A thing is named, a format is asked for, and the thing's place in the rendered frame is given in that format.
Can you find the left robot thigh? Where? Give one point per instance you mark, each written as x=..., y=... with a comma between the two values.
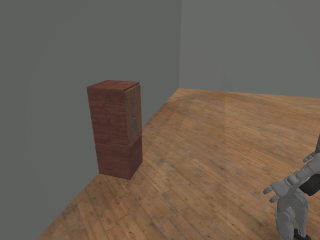
x=309, y=186

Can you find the left robot hand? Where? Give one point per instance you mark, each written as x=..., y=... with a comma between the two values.
x=280, y=188

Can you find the right robot hand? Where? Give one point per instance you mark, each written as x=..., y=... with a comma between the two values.
x=309, y=157

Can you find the left robot shin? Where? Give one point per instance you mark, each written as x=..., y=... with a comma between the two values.
x=284, y=225

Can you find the cupboard door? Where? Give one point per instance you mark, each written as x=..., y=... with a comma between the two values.
x=133, y=110

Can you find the left robot forearm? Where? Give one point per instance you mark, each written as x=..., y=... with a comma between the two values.
x=311, y=168

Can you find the handle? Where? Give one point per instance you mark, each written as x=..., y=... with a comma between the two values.
x=134, y=122

